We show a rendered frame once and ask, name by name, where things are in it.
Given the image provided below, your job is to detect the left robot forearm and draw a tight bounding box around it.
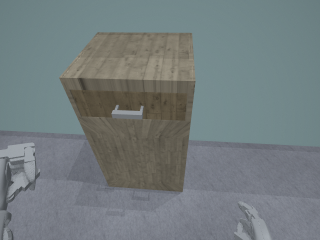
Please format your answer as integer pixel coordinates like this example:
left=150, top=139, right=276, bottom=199
left=0, top=210, right=14, bottom=240

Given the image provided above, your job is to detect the robot right hand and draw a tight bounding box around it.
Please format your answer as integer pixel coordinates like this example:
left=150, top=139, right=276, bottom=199
left=234, top=201, right=273, bottom=240

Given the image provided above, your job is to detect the robot left hand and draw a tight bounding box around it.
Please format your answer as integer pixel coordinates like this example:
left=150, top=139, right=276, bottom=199
left=0, top=142, right=40, bottom=211

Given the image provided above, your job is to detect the drawer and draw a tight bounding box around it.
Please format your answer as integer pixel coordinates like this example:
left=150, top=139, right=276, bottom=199
left=71, top=89, right=187, bottom=121

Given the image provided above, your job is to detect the cabinet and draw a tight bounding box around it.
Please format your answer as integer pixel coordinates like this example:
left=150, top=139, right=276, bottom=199
left=59, top=32, right=196, bottom=192

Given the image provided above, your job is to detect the handle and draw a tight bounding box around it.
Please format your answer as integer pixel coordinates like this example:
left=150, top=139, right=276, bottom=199
left=111, top=105, right=144, bottom=120

